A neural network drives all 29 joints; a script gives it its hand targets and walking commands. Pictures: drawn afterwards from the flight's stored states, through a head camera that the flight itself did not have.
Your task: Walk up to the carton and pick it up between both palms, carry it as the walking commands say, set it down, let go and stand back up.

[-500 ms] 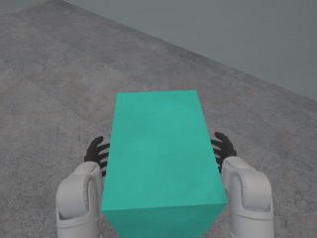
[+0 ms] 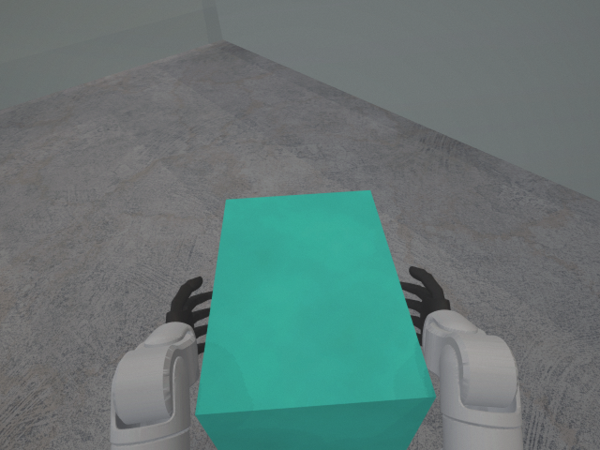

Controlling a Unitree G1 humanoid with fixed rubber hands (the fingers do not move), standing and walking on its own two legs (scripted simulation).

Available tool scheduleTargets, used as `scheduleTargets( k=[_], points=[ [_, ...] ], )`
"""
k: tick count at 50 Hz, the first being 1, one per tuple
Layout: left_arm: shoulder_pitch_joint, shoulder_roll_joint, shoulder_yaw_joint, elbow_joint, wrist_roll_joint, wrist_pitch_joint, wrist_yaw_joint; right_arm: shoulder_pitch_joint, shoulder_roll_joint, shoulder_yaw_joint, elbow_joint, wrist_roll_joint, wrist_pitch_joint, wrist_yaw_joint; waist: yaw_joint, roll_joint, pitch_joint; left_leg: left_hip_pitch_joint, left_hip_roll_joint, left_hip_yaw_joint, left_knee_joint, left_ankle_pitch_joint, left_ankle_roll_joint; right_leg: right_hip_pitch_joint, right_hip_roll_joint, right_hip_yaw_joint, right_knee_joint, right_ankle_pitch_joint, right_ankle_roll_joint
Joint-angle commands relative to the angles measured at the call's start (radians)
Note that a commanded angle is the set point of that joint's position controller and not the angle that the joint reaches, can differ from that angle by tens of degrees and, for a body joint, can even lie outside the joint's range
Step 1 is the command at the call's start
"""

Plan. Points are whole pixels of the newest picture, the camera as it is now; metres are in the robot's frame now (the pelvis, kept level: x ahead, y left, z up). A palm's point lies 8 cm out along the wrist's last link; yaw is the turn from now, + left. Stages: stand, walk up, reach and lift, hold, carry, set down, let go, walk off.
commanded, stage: carry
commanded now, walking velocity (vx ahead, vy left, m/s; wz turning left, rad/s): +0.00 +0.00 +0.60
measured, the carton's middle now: (307, 333) +0.29 -0.01 +0.00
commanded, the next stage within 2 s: none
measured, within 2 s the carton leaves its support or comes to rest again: neither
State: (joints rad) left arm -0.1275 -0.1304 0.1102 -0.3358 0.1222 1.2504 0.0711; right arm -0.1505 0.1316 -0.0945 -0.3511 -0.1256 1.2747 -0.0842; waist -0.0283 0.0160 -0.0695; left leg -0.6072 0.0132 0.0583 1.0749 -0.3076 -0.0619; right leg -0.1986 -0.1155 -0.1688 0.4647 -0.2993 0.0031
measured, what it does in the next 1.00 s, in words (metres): steps on the spot, turning left: left foot, then right foot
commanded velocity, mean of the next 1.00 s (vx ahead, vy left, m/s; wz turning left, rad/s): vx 0.00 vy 0.00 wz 0.60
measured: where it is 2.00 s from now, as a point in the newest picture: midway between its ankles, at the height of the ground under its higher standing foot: outside the picture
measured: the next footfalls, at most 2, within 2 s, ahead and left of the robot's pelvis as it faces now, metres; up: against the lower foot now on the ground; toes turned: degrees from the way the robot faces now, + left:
left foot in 0.26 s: +0.03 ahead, +0.15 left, +0.00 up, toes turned +23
right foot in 0.86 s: +0.05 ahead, -0.08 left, +0.00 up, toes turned +22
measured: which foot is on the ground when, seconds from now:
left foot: up 0.00-0.24, down 0.26-0.86, up 0.88-1.00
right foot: down 0.00-0.26, up 0.28-0.84, down 0.86-1.00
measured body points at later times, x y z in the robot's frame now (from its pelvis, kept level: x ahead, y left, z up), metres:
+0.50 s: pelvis -0.03 +0.06 -0.01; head +0.02 +0.10 +0.43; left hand +0.18 +0.31 +0.03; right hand +0.29 +0.02 +0.05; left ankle -0.01 +0.14 -0.74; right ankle +0.00 -0.10 -0.64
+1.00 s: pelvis -0.04 -0.01 +0.00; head -0.03 -0.04 +0.44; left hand +0.10 +0.26 +0.07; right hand +0.27 +0.00 +0.05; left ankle -0.08 +0.11 -0.66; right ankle +0.01 -0.10 -0.74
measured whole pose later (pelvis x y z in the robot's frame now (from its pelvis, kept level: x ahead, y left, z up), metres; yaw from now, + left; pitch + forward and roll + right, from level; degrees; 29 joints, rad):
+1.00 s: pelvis -0.04 -0.01 +0.00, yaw +34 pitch +3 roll +3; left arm -0.11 -0.13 0.10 -0.32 0.12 1.22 0.07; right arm -0.12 0.13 -0.08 -0.35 -0.11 1.25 -0.10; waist -0.03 0.02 -0.08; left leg -0.63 -0.02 0.05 1.09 -0.38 -0.06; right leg -0.29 -0.12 -0.16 0.54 -0.29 -0.01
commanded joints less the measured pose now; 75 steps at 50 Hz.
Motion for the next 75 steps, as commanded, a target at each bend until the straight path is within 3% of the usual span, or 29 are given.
scheduleTargets(
  k=[1, 5, 10, 12, 13, 14, 15, 17, 23, 28, 37, 40, 41, 42, 43, 44, 45, 47, 49, 53, 61, 63, 64, 65, 66, 67, 70, 73, 75],
  points=[
    [-0.468, -0.879, -0.654, -0.107, -0.403, -0.024, -0.258, -0.565, 0.923, 0.773, -0.085, 0.468, -0.040, 0.239, 0.031, -0.282, -0.126, -0.125, 0.050, 0.079, 0.080, 0.010, -0.008, 0.198, -0.185, 0.023, -0.034, 0.630, -0.041],
    [-0.398, -0.868, -0.631, -0.081, -0.367, -0.018, -0.247, -0.520, 0.921, 0.758, -0.051, 0.460, -0.035, 0.239, 0.047, -0.241, -0.173, -0.027, 0.040, 0.133, -0.121, -0.066, -0.014, 0.226, -0.228, 0.010, 0.054, 0.737, -0.073],
    [-0.394, -0.890, -0.677, -0.084, -0.379, -0.028, -0.251, -0.485, 0.918, 0.732, -0.040, 0.442, -0.040, 0.243, 0.047, -0.302, -0.231, 0.135, 0.000, 0.180, -0.421, 0.025, 0.010, 0.214, -0.282, -0.029, 0.167, 0.692, -0.021],
    [-0.442, -0.899, -0.705, -0.121, -0.390, -0.036, -0.246, -0.514, 0.934, 0.735, -0.059, 0.453, -0.051, 0.254, 0.006, -0.075, -0.287, 0.423, 0.071, 0.074, -0.694, 0.299, 0.044, 0.034, -0.226, -0.083, 0.401, 0.473, 0.052],
    [-0.460, -0.887, -0.710, -0.120, -0.394, -0.029, -0.245, -0.446, 0.931, 0.709, 0.001, 0.424, -0.051, 0.255, -0.014, 0.178, -0.299, 0.686, 0.237, -0.195, -0.624, 0.850, 0.133, -0.327, -0.125, -0.056, 0.615, -0.113, 0.093],
    [-0.453, -0.885, -0.713, -0.112, -0.405, -0.031, -0.247, -0.429, 0.924, 0.699, 0.008, 0.420, -0.060, 0.253, -0.005, 0.384, -0.292, 0.829, 0.374, -0.399, -0.513, 1.430, 0.202, -0.564, -0.026, 0.019, 0.785, -0.456, 0.112],
    [-0.511, -0.925, -0.752, -0.151, -0.429, -0.040, -0.241, -0.405, 0.939, 0.667, -0.013, 0.414, -0.068, 0.251, 0.003, 0.294, -0.330, 0.807, 0.335, -0.330, -0.505, 1.330, 0.244, -0.532, -0.036, 0.104, 0.846, -0.432, 0.104],
    [-0.532, -0.959, -0.798, -0.191, -0.455, -0.062, -0.246, -0.409, 0.960, 0.667, -0.053, 0.422, -0.087, 0.254, -0.001, 0.164, -0.333, 0.710, 0.291, -0.263, -0.550, 0.982, 0.224, -0.538, -0.036, 0.146, 0.844, -0.331, 0.085],
    [-0.496, -0.977, -0.776, -0.233, -0.481, -0.087, -0.232, -0.460, 0.911, 0.658, -0.217, 0.425, -0.116, 0.236, -0.004, 0.054, -0.362, 0.609, 0.242, -0.274, -0.639, 0.629, 0.251, -0.486, 0.007, 0.147, 0.756, -0.158, 0.087],
    [-0.373, -0.906, -0.740, -0.138, -0.410, -0.065, -0.210, -0.308, 0.842, 0.642, -0.108, 0.395, -0.080, 0.252, -0.002, 0.111, -0.332, 0.589, 0.214, -0.322, -0.674, 0.516, 0.254, -0.470, 0.034, 0.145, 0.651, -0.147, 0.076],
    [-0.423, -0.896, -0.710, -0.054, -0.390, -0.035, -0.212, -0.429, 0.849, 0.677, -0.082, 0.429, -0.050, 0.276, -0.002, 0.199, -0.219, 0.345, 0.175, -0.391, -0.758, 0.215, 0.219, -0.257, 0.101, 0.093, 0.314, -0.178, 0.084],
    [-0.409, -0.898, -0.689, -0.033, -0.395, -0.034, -0.219, -0.449, 0.852, 0.696, -0.089, 0.430, -0.049, 0.272, 0.017, 0.191, -0.270, 0.290, 0.129, -0.336, -0.735, 0.227, 0.136, -0.040, 0.111, 0.033, 0.004, -0.122, 0.070],
    [-0.431, -0.902, -0.693, -0.053, -0.402, -0.038, -0.223, -0.461, 0.865, 0.701, -0.094, 0.432, -0.050, 0.268, 0.025, 0.140, -0.298, 0.214, 0.099, -0.290, -0.687, 0.225, 0.076, 0.108, 0.078, 0.037, -0.107, -0.054, 0.059],
    [-0.425, -0.888, -0.689, -0.064, -0.398, -0.040, -0.225, -0.448, 0.874, 0.715, -0.093, 0.441, -0.047, 0.267, 0.033, -0.013, -0.306, 0.073, 0.027, -0.207, -0.547, 0.107, 0.024, 0.245, -0.071, 0.201, -0.206, -0.082, 0.028],
    [-0.406, -0.888, -0.686, -0.034, -0.396, -0.037, -0.231, -0.473, 0.869, 0.725, -0.098, 0.441, -0.046, 0.257, 0.025, -0.333, -0.258, -0.057, -0.069, -0.100, -0.272, -0.132, -0.003, 0.213, -0.322, 0.438, -0.221, -0.030, -0.044],
    [-0.375, -0.896, -0.685, -0.028, -0.395, -0.033, -0.238, -0.454, 0.880, 0.724, -0.073, 0.431, -0.045, 0.254, 0.015, -0.319, -0.215, -0.121, -0.063, -0.054, -0.029, -0.257, 0.000, 0.151, -0.420, 0.413, -0.169, 0.112, -0.097],
    [-0.397, -0.913, -0.672, -0.041, -0.390, -0.037, -0.247, -0.506, 0.893, 0.748, -0.110, 0.441, -0.054, 0.252, 0.017, -0.231, -0.204, -0.152, 0.002, -0.044, 0.050, -0.191, -0.005, 0.105, -0.432, 0.344, -0.172, 0.141, -0.101],
    [-0.444, -0.922, -0.673, -0.084, -0.393, -0.050, -0.247, -0.535, 0.942, 0.767, -0.103, 0.473, -0.063, 0.255, 0.022, -0.134, -0.143, -0.101, 0.031, -0.063, 0.147, -0.095, -0.003, 0.024, -0.287, 0.211, -0.112, 0.340, -0.056],
    [-0.501, -0.915, -0.685, -0.141, -0.408, -0.054, -0.247, -0.575, 0.948, 0.781, -0.145, 0.496, -0.070, 0.248, 0.016, -0.163, -0.155, -0.116, 0.024, -0.011, 0.149, -0.023, -0.012, 0.071, -0.216, 0.090, -0.034, 0.462, -0.028],
    [-0.358, -0.871, -0.630, -0.052, -0.367, -0.036, -0.251, -0.518, 0.921, 0.774, -0.087, 0.474, -0.051, 0.232, 0.035, -0.298, -0.187, -0.052, 0.013, 0.081, 0.013, -0.047, -0.011, 0.114, -0.244, 0.046, 0.018, 0.588, -0.045],
    [-0.382, -0.875, -0.685, -0.056, -0.372, -0.050, -0.254, -0.432, 0.910, 0.731, -0.021, 0.444, -0.057, 0.245, 0.043, -0.290, -0.224, 0.119, -0.009, 0.147, -0.343, -0.089, 0.023, 0.109, -0.319, 0.001, 0.106, 0.537, -0.034],
    [-0.383, -0.879, -0.702, -0.059, -0.371, -0.053, -0.249, -0.422, 0.907, 0.720, -0.011, 0.440, -0.062, 0.256, 0.022, -0.122, -0.234, 0.265, 0.032, 0.083, -0.614, 0.075, 0.049, 0.033, -0.291, -0.051, 0.228, 0.385, 0.015],
    [-0.442, -0.886, -0.722, -0.077, -0.386, -0.055, -0.250, -0.439, 0.930, 0.708, 0.003, 0.439, -0.066, 0.261, 0.001, 0.062, -0.234, 0.425, 0.138, -0.081, -0.666, 0.365, 0.089, -0.161, -0.227, -0.073, 0.380, 0.075, 0.071],
    [-0.432, -0.900, -0.724, -0.071, -0.388, -0.057, -0.249, -0.432, 0.921, 0.704, -0.007, 0.436, -0.074, 0.263, -0.008, 0.363, -0.244, 0.630, 0.320, -0.381, -0.615, 0.914, 0.175, -0.494, -0.115, -0.044, 0.605, -0.379, 0.118],
    [-0.451, -0.918, -0.742, -0.089, -0.402, -0.062, -0.249, -0.387, 0.935, 0.696, -0.007, 0.428, -0.077, 0.263, 0.002, 0.313, -0.261, 0.650, 0.385, -0.463, -0.590, 1.144, 0.239, -0.536, -0.050, 0.055, 0.726, -0.440, 0.139],
    [-0.512, -0.954, -0.776, -0.105, -0.426, -0.066, -0.250, -0.400, 0.956, 0.681, -0.034, 0.432, -0.086, 0.264, 0.007, 0.228, -0.265, 0.619, 0.308, -0.370, -0.563, 1.092, 0.229, -0.509, -0.053, 0.096, 0.784, -0.383, 0.135],
    [-0.535, -0.974, -0.805, -0.161, -0.456, -0.081, -0.240, -0.424, 0.949, 0.667, -0.092, 0.451, -0.096, 0.266, 0.007, 0.165, -0.310, 0.603, 0.219, -0.227, -0.562, 0.796, 0.211, -0.512, -0.030, 0.112, 0.832, -0.193, 0.113],
    [-0.468, -0.975, -0.777, -0.155, -0.450, -0.089, -0.233, -0.438, 0.928, 0.669, -0.167, 0.446, -0.109, 0.258, 0.009, 0.057, -0.365, 0.610, 0.206, -0.253, -0.621, 0.515, 0.207, -0.485, -0.016, 0.156, 0.816, -0.123, 0.105],
    [-0.474, -0.956, -0.776, -0.171, -0.453, -0.087, -0.227, -0.415, 0.905, 0.669, -0.187, 0.436, -0.108, 0.254, 0.007, 0.065, -0.339, 0.607, 0.210, -0.319, -0.657, 0.468, 0.220, -0.497, -0.002, 0.169, 0.766, -0.125, 0.101]
  ],
)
